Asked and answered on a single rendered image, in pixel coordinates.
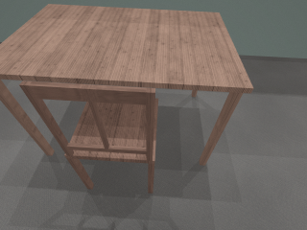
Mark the chair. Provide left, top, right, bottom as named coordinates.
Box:
left=19, top=80, right=158, bottom=194

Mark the table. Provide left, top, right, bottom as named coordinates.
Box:
left=0, top=4, right=254, bottom=166

